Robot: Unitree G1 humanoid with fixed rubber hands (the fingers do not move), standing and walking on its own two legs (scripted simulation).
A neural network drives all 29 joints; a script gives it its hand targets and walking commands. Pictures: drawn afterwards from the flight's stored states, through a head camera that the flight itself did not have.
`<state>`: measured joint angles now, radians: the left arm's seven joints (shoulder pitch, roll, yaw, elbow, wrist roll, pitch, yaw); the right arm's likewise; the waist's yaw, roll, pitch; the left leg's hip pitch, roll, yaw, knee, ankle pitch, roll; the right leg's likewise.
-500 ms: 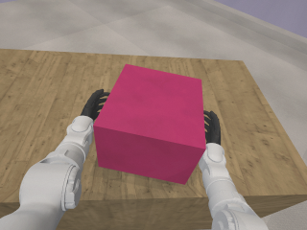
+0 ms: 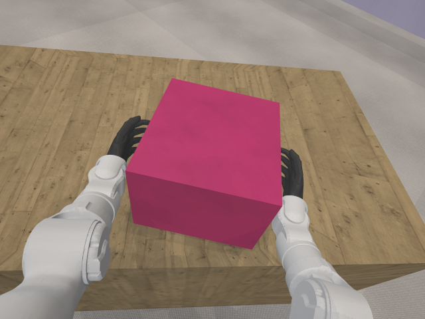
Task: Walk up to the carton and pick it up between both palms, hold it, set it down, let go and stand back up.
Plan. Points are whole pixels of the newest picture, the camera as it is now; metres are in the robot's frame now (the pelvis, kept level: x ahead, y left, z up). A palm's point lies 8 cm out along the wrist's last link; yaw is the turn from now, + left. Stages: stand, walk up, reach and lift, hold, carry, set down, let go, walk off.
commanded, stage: set down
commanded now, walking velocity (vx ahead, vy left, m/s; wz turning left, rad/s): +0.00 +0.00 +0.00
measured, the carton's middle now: (210, 160) +0.45 -0.05 +0.00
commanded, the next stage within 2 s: none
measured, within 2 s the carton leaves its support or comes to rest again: rests again in 0.32 s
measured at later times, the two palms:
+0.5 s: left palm (119, 161) +0.45 +0.13 +0.03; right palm (288, 195) +0.35 -0.20 +0.02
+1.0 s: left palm (119, 164) +0.45 +0.14 +0.02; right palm (286, 198) +0.34 -0.20 +0.01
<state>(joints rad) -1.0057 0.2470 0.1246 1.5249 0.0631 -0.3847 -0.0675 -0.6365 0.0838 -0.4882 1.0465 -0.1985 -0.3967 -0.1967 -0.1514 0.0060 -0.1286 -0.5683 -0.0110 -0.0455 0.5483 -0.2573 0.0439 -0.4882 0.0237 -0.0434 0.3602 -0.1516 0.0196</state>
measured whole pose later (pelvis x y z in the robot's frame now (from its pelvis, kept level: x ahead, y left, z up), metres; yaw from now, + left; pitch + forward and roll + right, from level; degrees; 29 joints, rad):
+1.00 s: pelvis -0.03 +0.00 -0.01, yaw +1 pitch +21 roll -4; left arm -1.09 0.29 0.29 1.58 0.23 -0.46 -0.10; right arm -0.75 0.12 -0.72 1.17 -0.35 -0.60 -0.18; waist -0.17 0.00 -0.13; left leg -0.75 0.00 -0.05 0.62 -0.24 0.04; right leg -0.67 0.02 -0.09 0.44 -0.14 0.01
